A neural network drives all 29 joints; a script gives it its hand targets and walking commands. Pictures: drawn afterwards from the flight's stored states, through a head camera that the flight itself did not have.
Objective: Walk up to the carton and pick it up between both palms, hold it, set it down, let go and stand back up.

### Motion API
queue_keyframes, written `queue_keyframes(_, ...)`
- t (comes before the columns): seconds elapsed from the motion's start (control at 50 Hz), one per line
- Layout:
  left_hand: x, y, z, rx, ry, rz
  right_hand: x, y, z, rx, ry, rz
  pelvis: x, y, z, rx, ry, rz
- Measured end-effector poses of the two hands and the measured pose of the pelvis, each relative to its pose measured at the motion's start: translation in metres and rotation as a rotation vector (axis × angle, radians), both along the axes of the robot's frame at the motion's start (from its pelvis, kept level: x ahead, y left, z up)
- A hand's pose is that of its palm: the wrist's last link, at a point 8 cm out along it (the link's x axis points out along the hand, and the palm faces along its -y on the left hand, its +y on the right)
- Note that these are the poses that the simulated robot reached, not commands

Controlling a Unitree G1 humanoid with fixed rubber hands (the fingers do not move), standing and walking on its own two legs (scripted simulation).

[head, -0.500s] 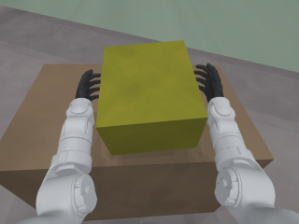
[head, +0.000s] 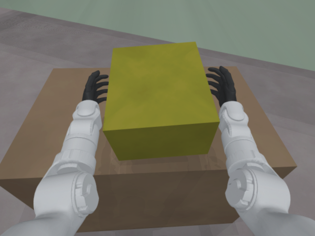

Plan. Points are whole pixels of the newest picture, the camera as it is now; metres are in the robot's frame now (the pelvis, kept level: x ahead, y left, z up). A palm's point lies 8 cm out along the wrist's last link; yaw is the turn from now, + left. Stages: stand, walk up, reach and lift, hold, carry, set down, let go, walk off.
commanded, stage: set down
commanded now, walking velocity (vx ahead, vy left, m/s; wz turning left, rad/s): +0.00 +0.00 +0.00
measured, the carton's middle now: (158, 99) +0.48 -0.02 +0.09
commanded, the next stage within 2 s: none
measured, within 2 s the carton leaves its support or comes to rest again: rests again in 1.92 s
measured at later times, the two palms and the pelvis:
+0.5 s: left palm (99, 113) +0.45 +0.15 +0.08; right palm (220, 108) +0.43 -0.20 +0.09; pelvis +0.01 +0.00 +0.00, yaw -1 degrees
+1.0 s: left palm (105, 110) +0.48 +0.14 +0.05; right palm (217, 111) +0.46 -0.21 +0.06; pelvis +0.02 -0.01 -0.01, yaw -3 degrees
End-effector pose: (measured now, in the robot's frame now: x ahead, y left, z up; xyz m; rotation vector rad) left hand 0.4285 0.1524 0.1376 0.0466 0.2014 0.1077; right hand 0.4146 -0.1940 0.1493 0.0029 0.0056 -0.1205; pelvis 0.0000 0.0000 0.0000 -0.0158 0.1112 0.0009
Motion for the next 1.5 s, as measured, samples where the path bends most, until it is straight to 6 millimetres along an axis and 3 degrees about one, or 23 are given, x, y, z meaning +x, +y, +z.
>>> queue_keyframes(0.06, 0.002, -0.005, 0.009, -0.017, 0.015, -0.012, -0.002, -0.005, 0.010, 0.005, 0.017, -0.011, -0.004, 0.000, 0.002, 0.009, -0.045, -0.002)
queue_keyframes(0.12, 0.000, -0.006, 0.004, -0.036, 0.046, -0.019, -0.004, -0.006, 0.011, 0.008, 0.049, -0.014, -0.009, -0.001, 0.003, 0.015, -0.076, -0.009)
queue_keyframes(0.2, -0.006, -0.003, -0.022, -0.062, 0.103, -0.013, -0.007, -0.002, -0.002, 0.006, 0.105, -0.011, -0.013, -0.002, 0.003, 0.018, -0.081, -0.018)
queue_keyframes(0.3, -0.014, 0.003, -0.063, -0.069, 0.176, -0.002, -0.007, 0.004, -0.033, 0.001, 0.178, -0.001, -0.013, -0.004, 0.002, 0.019, -0.031, -0.022)
queue_keyframes(0.36, -0.012, 0.004, -0.078, -0.061, 0.189, 0.003, -0.004, 0.005, -0.048, 0.002, 0.194, 0.009, -0.010, -0.004, 0.001, 0.018, 0.018, -0.022)
queue_keyframes(0.44, 0.002, 0.001, -0.074, -0.030, 0.154, 0.003, 0.006, 0.001, -0.056, 0.002, 0.168, 0.008, 0.000, -0.004, -0.001, 0.014, 0.087, -0.021)
queue_keyframes(0.6, 0.041, -0.015, -0.043, 0.003, 0.068, -0.010, 0.034, -0.015, -0.048, -0.006, 0.094, -0.015, 0.020, -0.007, -0.003, 0.007, 0.134, -0.026)
queue_keyframes(0.68, 0.048, -0.018, -0.045, -0.018, 0.078, -0.010, 0.042, -0.018, -0.049, -0.028, 0.106, -0.010, 0.024, -0.009, 0.000, 0.010, 0.119, -0.018)
queue_keyframes(0.84, 0.043, -0.005, -0.089, -0.072, 0.133, 0.006, 0.044, -0.005, -0.080, -0.047, 0.195, -0.007, 0.025, -0.011, -0.001, 0.006, 0.138, 0.009)
queue_keyframes(1.08, 0.051, -0.018, -0.086, -0.009, 0.116, -0.016, 0.040, -0.018, -0.099, -0.008, 0.200, -0.024, 0.020, -0.004, -0.005, 0.007, 0.241, -0.053)
queue_keyframes(1.32, 0.046, -0.009, -0.088, -0.061, 0.121, -0.023, 0.034, -0.009, -0.090, -0.036, 0.204, -0.032, 0.001, 0.000, -0.007, 0.013, 0.234, -0.033)
queue_keyframes(1.5, 0.036, -0.014, -0.087, -0.044, 0.122, -0.020, 0.026, -0.014, -0.088, -0.006, 0.222, -0.028, -0.005, -0.004, -0.008, 0.007, 0.244, -0.042)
